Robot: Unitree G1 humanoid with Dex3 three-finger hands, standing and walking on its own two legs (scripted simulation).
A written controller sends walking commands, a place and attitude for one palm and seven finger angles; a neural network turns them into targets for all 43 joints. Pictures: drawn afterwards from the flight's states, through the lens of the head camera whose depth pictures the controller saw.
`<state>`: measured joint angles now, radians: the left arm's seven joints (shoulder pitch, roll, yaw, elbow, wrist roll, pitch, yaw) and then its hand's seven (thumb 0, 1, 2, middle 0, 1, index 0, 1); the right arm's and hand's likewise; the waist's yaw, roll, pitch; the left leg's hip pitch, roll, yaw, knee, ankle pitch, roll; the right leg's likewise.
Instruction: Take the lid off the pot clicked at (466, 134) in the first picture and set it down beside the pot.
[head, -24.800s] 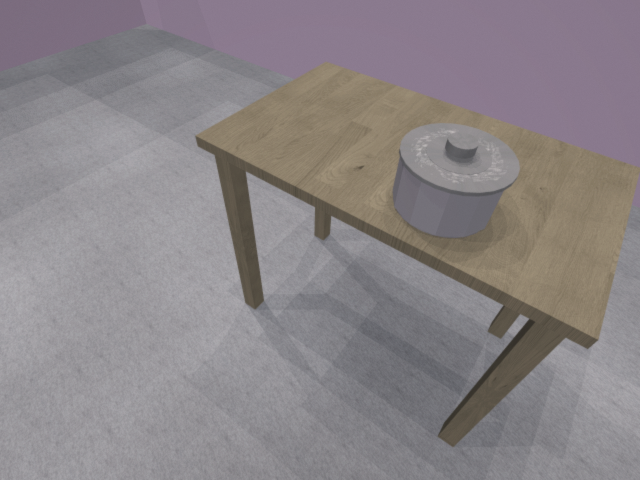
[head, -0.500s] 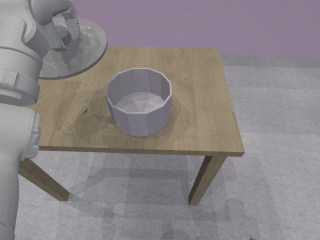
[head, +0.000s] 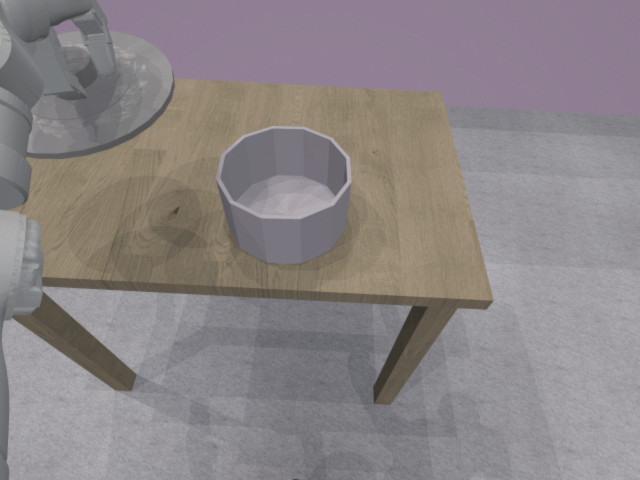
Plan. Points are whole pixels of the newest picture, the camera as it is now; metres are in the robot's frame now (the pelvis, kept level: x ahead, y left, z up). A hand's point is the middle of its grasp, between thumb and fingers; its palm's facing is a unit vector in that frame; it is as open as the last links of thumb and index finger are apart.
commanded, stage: move the lid sideways beside the pot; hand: left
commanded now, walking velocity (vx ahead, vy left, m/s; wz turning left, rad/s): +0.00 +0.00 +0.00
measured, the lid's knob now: (67, 69) +0.51 +0.27 +0.23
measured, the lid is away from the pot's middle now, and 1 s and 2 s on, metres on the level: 0.23 0.24 0.23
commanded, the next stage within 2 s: lower the lid onto the table in 0.22 s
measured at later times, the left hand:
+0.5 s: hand (59, 71) +0.49 +0.27 +0.24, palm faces -0.30 -0.10 -0.95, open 7.0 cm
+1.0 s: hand (80, 97) +0.49 +0.27 +0.21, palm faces -0.35 -0.10 -0.93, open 7.0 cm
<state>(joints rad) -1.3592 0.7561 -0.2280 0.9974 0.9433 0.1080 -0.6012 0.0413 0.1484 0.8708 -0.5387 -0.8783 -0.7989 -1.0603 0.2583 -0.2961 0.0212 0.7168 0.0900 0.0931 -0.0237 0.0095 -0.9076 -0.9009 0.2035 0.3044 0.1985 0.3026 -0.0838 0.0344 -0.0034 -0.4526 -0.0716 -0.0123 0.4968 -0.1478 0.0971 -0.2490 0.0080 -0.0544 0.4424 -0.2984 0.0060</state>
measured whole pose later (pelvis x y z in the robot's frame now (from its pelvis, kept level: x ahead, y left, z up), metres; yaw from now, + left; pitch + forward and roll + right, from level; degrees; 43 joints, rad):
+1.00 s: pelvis +0.01 +0.01 +0.00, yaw +0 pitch +8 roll -3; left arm -1.34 0.73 -0.22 1.08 0.95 0.09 -0.57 0.04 0.16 0.87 -0.53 -0.88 -0.80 -1.06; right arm 0.30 -0.29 0.01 0.73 0.08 0.08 -0.02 0.01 -0.91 -0.90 0.20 0.30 0.20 0.30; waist -0.10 0.03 -0.02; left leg -0.51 -0.08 -0.01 0.53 -0.17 0.11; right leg -0.30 0.00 -0.05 0.46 -0.31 0.01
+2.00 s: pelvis +0.01 -0.01 -0.01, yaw -2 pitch +11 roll -3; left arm -1.19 0.78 -0.14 1.11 0.95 -0.04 -0.52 0.04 0.17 0.87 -0.52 -0.88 -0.80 -1.07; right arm 0.31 -0.30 0.01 0.71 0.09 0.10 -0.04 0.01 -0.91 -0.90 0.20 0.30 0.20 0.30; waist -0.12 0.03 -0.03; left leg -0.58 -0.04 0.00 0.61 -0.22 0.09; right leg -0.36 0.04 -0.03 0.52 -0.34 0.00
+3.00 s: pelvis +0.00 +0.03 -0.02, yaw -4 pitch +15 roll -5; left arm -1.14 0.76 -0.13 1.21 0.99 -0.12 -0.41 0.04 0.17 0.87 -0.51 -0.87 -0.80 -1.07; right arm 0.40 -0.30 0.01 0.74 0.07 0.07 -0.09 0.01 -0.91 -0.90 0.21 0.30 0.20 0.30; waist -0.14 0.03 -0.06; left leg -0.71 -0.04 0.03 0.69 -0.23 0.13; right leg -0.50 0.03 -0.01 0.59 -0.35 0.00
